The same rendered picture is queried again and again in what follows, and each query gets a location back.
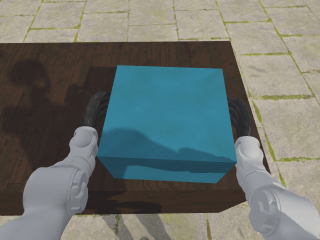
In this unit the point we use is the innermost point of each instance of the left robot hand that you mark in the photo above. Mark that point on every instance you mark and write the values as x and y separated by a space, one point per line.
92 111

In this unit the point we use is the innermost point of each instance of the left robot forearm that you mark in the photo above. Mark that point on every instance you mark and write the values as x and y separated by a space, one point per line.
83 150

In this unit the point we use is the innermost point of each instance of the carton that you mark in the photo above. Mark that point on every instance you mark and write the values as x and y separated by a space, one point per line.
168 124

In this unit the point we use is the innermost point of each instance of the robot right upper arm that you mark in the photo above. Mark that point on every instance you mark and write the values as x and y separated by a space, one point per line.
279 215

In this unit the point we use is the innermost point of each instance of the robot left upper arm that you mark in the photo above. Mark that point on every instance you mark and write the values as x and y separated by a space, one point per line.
53 195

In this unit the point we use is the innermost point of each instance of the pedestal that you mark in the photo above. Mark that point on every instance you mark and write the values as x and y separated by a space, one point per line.
44 90

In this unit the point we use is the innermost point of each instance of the right robot forearm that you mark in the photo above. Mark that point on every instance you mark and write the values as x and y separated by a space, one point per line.
250 171

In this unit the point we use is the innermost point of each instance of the right robot hand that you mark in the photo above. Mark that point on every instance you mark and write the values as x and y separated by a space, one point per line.
243 120

